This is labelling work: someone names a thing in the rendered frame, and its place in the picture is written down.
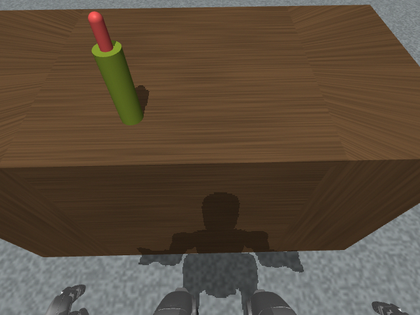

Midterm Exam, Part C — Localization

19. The bottle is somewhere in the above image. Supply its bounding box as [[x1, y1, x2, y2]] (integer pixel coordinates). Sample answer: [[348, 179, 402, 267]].
[[88, 11, 144, 125]]

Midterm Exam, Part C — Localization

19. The left robot hand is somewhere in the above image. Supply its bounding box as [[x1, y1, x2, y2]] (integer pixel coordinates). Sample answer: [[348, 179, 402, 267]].
[[45, 285, 89, 315]]

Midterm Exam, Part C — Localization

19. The right robot hand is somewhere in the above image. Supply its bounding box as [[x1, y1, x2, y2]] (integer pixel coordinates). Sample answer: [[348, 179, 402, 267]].
[[372, 301, 409, 315]]

